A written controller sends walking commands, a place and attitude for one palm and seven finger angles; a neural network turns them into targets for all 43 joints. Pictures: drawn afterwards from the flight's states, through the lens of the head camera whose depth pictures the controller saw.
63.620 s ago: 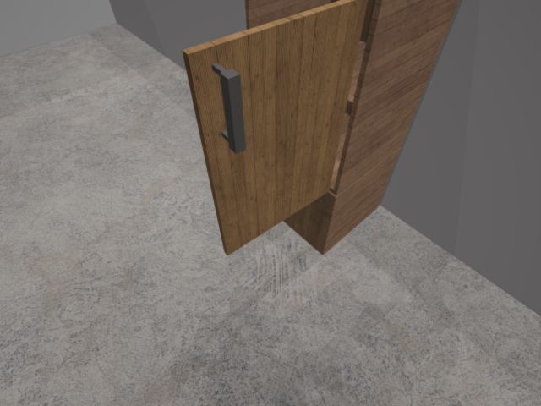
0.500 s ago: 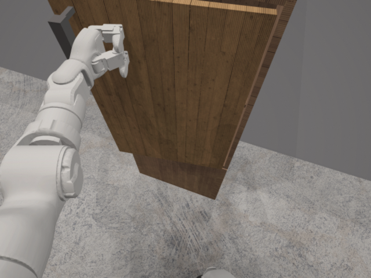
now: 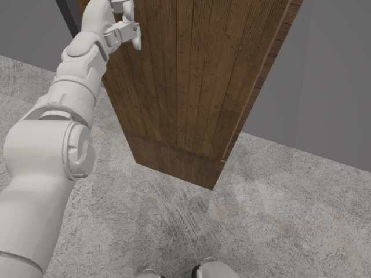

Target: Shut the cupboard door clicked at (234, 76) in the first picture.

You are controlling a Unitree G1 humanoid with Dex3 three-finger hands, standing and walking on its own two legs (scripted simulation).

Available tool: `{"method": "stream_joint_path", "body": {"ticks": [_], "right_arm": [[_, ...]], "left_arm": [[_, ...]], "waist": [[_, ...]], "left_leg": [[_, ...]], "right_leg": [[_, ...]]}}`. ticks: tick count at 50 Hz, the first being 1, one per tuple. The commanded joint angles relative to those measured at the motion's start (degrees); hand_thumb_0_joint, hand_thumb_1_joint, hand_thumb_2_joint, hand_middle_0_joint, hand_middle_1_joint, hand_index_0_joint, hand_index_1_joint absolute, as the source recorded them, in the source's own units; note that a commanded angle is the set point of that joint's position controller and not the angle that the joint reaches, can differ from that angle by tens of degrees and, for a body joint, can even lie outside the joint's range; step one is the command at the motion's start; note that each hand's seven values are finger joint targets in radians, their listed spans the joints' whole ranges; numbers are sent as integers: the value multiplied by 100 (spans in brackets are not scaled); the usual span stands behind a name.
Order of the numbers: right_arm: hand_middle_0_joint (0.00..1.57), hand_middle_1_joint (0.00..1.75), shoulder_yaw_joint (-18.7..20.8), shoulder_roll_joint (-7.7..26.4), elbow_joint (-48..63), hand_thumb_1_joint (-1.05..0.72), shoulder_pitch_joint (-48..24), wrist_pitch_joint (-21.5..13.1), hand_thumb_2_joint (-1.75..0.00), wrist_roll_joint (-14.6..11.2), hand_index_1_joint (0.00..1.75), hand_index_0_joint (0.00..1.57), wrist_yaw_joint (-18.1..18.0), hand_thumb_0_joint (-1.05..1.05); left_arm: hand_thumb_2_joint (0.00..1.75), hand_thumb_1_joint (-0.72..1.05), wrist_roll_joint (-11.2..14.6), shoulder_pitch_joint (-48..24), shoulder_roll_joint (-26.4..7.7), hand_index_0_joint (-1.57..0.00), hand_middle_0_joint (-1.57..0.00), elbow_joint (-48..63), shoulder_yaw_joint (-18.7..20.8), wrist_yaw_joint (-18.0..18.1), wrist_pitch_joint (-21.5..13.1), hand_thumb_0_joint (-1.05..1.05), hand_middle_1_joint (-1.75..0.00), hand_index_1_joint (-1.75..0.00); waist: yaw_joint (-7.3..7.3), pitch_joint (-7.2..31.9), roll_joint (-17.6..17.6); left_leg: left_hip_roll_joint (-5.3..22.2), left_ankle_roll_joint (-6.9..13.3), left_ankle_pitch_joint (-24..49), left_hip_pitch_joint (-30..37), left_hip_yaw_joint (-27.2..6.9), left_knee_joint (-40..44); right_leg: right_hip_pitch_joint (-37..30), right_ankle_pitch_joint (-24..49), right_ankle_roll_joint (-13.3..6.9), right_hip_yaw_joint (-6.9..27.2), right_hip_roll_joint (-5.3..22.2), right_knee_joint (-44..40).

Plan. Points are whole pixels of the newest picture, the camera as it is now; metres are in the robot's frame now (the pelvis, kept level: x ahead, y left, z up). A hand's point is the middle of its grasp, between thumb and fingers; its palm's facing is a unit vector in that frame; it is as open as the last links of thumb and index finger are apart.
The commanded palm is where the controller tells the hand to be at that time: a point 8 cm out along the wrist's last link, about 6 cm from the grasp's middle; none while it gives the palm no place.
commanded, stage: pull the fist back off the door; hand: left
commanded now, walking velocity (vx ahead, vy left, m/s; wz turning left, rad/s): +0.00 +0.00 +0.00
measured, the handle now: (80, 16) +0.62 +0.14 +0.17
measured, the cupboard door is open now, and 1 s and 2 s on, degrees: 0 0 0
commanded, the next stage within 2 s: draw the hand back to the body in 0.80 s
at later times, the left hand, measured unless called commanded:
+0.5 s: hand (139, 46) +0.51 +0.02 +0.18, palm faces -0.01 -1.00 -0.01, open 3.1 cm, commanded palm +0.47 +0.07 +0.18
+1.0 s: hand (142, 60) +0.46 +0.02 +0.19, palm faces -0.02 -1.00 +0.00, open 3.1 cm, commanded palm +0.41 +0.09 +0.18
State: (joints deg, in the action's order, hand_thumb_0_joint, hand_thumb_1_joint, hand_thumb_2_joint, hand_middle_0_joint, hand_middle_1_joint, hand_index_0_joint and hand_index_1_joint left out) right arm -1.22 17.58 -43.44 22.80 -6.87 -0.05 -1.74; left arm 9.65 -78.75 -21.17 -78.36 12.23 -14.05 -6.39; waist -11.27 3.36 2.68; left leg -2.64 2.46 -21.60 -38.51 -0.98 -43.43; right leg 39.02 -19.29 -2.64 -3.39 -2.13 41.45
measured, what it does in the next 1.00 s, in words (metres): stands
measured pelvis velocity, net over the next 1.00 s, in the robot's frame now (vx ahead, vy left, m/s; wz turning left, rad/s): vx -0.01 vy -0.01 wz -0.03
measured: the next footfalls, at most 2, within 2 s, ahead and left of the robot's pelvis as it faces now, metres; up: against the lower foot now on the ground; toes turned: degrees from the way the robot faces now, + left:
none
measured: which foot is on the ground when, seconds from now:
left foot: down 0.00-1.00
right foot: down 0.00-1.00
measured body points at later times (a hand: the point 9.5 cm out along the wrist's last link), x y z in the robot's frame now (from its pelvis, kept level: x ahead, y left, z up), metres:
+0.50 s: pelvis +0.00 -0.01 +0.01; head +0.05 -0.03 +0.46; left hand +0.50 +0.08 +0.18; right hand +0.00 -0.26 -0.12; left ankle -0.02 +0.09 -0.71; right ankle +0.00 -0.09 -0.71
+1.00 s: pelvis -0.01 -0.01 +0.02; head +0.02 -0.03 +0.47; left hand +0.46 +0.07 +0.19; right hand +0.09 -0.25 -0.10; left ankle -0.02 +0.09 -0.71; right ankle +0.00 -0.09 -0.71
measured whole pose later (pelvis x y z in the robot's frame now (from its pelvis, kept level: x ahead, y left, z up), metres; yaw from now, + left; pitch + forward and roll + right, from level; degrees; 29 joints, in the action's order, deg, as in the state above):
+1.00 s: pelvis -0.01 -0.01 +0.02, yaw -2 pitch +6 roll +1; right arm -1.8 13.4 -37.7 15.3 -1.5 -1.5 0.3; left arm 5.6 -52.7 -4.9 -53.7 7.3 9.0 -6.4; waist -4.1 3.4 2.5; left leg -2.3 1.9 -17.8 -21.9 0.8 -33.7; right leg 24.2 -16.1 -3.2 -1.1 -2.6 34.3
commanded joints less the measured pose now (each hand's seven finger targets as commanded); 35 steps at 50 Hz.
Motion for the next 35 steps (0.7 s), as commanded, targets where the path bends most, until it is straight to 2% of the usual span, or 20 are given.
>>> {"method": "stream_joint_path", "body": {"ticks": [1,2,3,5,6,7,8,10,12,14,16,18,19,21,23,25,28,30,33,35], "right_arm": [[20,30,321,637,422,-90,1096,-105,-90,248,30,20,387,0],[20,30,347,602,456,-90,1126,-71,-90,330,30,20,499,0],[20,30,387,581,436,-90,1170,-24,-90,375,30,20,585,0],[20,30,443,635,427,-90,1263,116,-90,381,30,20,654,0],[20,30,447,658,449,-90,1235,189,-90,358,30,20,647,0],[20,30,451,664,469,-90,1192,251,-90,316,30,20,632,0],[20,30,456,682,506,-90,1161,305,-90,263,30,20,588,0],[20,30,413,688,604,-90,1071,371,-90,192,30,20,473,0],[20,30,375,616,739,-90,920,347,-90,168,30,20,422,0],[20,30,380,586,794,-90,926,337,-90,164,30,20,403,0],[20,30,364,532,870,-90,793,334,-90,154,30,20,442,0],[20,30,407,547,932,-90,757,386,-90,114,30,20,469,0],[20,30,423,543,988,-90,722,429,-90,73,30,20,462,0],[20,30,426,512,1039,-90,551,475,-90,-8,30,20,439,0],[20,30,423,505,1090,-90,400,487,-90,-55,30,20,386,0],[20,30,401,466,1099,-90,250,457,-90,-104,30,20,316,0],[20,30,397,381,1065,-90,56,318,-90,-99,30,20,254,0],[20,30,393,360,1058,-90,-48,244,-90,-104,30,20,220,0],[20,30,349,341,1034,-90,-219,255,-90,-127,30,20,201,0],[20,30,314,326,1064,-90,-357,305,-90,-158,30,20,183,0]], "left_arm": [[90,90,-249,-3030,-53,-130,-130,1706,525,2171,-515,0,-150,-150],[90,90,-584,-2983,1,-130,-130,1988,429,2581,-727,0,-150,-150],[90,90,-865,-2928,101,-130,-130,2072,257,2798,-893,0,-150,-150],[90,90,-1210,-2653,53,-130,-130,1884,72,2864,-1032,0,-150,-150],[90,90,-1247,-2739,15,-130,-130,1845,-10,2781,-1012,0,-150,-150],[90,90,-1200,-2822,123,-130,-130,1779,-150,2645,-949,0,-150,-150],[90,90,-1128,-2822,-148,-130,-130,1783,59,2535,-902,0,-150,-150],[90,90,-870,-2876,-462,-130,-130,1950,393,2379,-863,0,-150,-150],[90,90,-704,-2668,-484,-130,-130,2176,528,2300,-970,0,-150,-150],[90,90,-744,-2118,-685,-130,-130,2272,716,2308,-1163,0,-150,-150],[90,90,-846,-1525,-375,-130,-130,2233,498,2297,-1238,0,-150,-150],[90,90,-871,-770,-239,-130,-130,2128,450,2248,-1131,0,-150,-150],[90,90,-823,-502,-85,-130,-130,2232,347,2192,-1046,0,-150,-150],[90,90,-693,-521,283,-130,-130,2502,53,2099,-833,0,-150,-150],[90,90,-496,-505,433,-130,-130,2831,-8,2070,-657,0,-150,-150],[90,90,-430,-838,488,-130,-130,3358,-155,2091,-656,0,-150,-150],[90,90,-438,-1142,764,-130,-130,4171,-500,2196,-796,0,-150,-150],[90,90,-404,-783,794,-130,-130,4421,-486,2258,-800,0,-150,-150],[90,90,-450,-195,834,-130,-130,4104,-507,2287,-543,0,-150,-150],[90,90,-458,-37,927,-130,-130,4046,-557,2328,-351,0,-150,-150]], "waist": [[-97,3146,32],[-65,3232,144],[-107,3206,103],[-139,3134,-167],[-163,3045,-191],[-208,2993,-216],[-104,3039,-208],[-12,3163,-241],[136,3074,-300],[275,3003,-433],[325,2664,-494],[434,2513,-783],[498,2503,-624],[427,2230,-674],[436,2091,-798],[401,2040,-661],[410,2343,-253],[522,2586,-242],[581,2109,-682],[598,1883,-599]], "left_leg": [[167,-139,2731,1927,-352,139],[174,-151,2955,1999,-308,51],[168,-140,2972,2027,-268,18],[129,-99,2794,1958,-226,77],[118,-78,2511,1886,-199,164],[92,-49,2301,1882,-154,239],[90,-51,2135,1864,-145,316],[91,-41,2134,1940,-126,472],[67,-21,2051,1843,-39,555],[69,2,2114,1753,20,599],[66,15,2046,1622,104,649],[67,25,2034,1547,167,708],[63,12,2090,1638,194,759],[76,26,1925,1750,210,816],[63,45,1704,1771,235,901],[63,53,1573,1967,201,968],[77,34,1684,2455,143,964],[86,17,1951,2692,115,965],[75,20,1751,2350,150,1088],[62,18,1630,2314,172,1161]], "right_leg": [[-866,2375,183,172,-41,-327],[-789,2484,190,167,-45,-254],[-716,2492,208,173,-46,-234],[-869,2516,209,212,-50,-272],[-983,2443,209,241,-42,-344],[-1100,2432,216,284,-37,-443],[-1301,2382,191,310,-34,-490],[-1664,2509,175,344,-41,-567],[-1963,2624,179,377,-60,-624],[-2220,2756,171,364,-51,-605],[-2178,2798,185,360,-45,-635],[-2324,2914,192,354,-36,-678],[-2399,2899,174,331,-22,-705],[-2243,2784,203,342,-21,-841],[-2313,2620,224,382,-4,-1009],[-2287,2387,213,399,9,-1091],[-2216,2284,170,389,10,-1067],[-2337,2465,156,373,8,-1014],[-2436,2421,190,372,44,-1092],[-2384,2287,200,381,83,-1163]]}}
